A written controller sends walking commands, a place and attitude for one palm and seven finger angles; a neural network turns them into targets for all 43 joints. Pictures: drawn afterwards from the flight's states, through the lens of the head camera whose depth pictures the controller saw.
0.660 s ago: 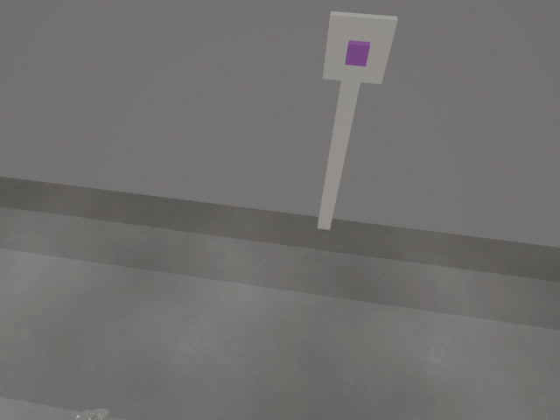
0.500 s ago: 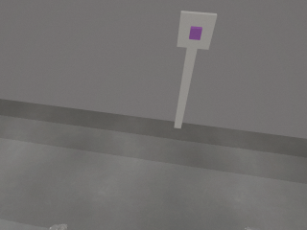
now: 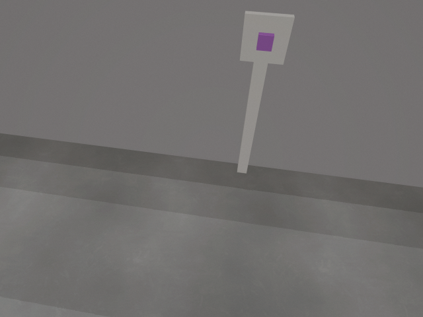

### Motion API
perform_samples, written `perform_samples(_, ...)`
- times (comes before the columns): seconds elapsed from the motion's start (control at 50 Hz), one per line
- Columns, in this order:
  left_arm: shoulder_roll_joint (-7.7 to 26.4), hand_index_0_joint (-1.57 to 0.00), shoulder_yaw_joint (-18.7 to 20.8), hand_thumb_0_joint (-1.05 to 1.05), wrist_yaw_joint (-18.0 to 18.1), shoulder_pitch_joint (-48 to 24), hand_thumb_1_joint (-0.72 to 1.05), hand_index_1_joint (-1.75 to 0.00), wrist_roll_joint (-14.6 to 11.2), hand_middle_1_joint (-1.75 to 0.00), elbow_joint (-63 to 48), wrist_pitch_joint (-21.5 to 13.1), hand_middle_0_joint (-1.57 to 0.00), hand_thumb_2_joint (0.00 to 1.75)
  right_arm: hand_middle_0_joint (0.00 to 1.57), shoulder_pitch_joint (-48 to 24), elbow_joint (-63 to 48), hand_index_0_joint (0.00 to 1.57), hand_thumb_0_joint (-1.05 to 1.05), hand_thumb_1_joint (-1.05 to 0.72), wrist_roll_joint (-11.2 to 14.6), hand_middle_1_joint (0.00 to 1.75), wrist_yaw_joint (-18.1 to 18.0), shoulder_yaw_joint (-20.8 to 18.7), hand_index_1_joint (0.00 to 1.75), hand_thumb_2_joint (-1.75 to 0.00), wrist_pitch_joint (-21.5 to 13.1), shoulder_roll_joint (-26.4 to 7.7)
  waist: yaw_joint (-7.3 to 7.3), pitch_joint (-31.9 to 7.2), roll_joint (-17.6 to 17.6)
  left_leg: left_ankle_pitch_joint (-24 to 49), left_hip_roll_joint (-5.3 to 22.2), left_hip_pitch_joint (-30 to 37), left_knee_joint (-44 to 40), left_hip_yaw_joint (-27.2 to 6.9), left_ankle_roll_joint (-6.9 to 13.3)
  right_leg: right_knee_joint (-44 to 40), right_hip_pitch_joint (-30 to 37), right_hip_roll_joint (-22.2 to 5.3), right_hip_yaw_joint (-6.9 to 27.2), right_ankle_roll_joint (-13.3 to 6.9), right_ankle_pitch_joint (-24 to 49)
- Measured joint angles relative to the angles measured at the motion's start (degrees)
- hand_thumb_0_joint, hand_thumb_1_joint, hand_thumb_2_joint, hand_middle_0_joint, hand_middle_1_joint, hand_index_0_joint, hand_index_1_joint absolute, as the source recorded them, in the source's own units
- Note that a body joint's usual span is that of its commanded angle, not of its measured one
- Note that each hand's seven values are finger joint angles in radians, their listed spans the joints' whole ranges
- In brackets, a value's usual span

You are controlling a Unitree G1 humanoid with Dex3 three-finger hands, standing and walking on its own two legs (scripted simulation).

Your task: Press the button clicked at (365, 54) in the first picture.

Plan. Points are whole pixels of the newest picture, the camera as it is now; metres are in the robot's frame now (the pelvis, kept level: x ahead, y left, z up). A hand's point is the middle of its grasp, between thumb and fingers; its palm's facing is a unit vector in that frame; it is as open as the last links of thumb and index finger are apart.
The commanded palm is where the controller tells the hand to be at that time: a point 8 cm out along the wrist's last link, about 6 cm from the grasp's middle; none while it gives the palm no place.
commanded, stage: stand and wait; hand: left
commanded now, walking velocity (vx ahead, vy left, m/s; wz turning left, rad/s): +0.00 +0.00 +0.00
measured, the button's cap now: (265, 41) +1.05 -0.15 +0.07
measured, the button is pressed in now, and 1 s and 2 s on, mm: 0 0 0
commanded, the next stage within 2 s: look at it before walking up in 0.16 s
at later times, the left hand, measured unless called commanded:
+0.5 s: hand out of the picture +0.07 +0.24 -0.15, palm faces -0.03 -0.94 -0.33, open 7.4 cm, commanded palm none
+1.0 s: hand out of the picture +0.07 +0.24 -0.16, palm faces -0.04 -0.94 -0.34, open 7.4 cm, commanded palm none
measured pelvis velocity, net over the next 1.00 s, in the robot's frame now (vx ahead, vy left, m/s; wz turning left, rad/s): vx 0.00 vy -0.01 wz -0.03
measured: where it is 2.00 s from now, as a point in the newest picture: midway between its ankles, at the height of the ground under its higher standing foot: outside the picture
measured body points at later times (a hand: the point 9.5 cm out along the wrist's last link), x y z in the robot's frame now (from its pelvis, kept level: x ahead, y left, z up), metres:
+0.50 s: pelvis +0.00 -0.01 +0.00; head +0.00 +0.00 +0.45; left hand +0.07 +0.29 -0.13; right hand +0.07 -0.30 -0.13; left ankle +0.00 +0.11 -0.74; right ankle +0.01 -0.13 -0.74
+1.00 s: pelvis +0.00 -0.01 +0.00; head +0.01 -0.01 +0.45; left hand +0.08 +0.29 -0.13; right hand +0.08 -0.30 -0.13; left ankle +0.00 +0.11 -0.74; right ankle +0.01 -0.13 -0.74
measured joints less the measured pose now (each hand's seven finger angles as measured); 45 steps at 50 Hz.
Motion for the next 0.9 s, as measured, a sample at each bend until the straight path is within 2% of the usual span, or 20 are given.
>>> perform_samples(0.9, -0.36, -0.20, -0.03, 0.00, -0.10, -0.78, 0.90, -0.30, 0.12, -0.30, 0.75, -0.46, -0.20, 0.90, 0.20, -1.23, 0.76, 0.20, 0.01, -0.91, 0.13, 0.30, 0.05, 0.34, 0.30, -0.90, -0.27, 0.24, 0.21, 0.19, 0.24, 1.22, 0.71, 0.87, -2.47, -0.20, -0.71, -2.32, 0.77, 0.68, -0.20, -0.62, 1.16)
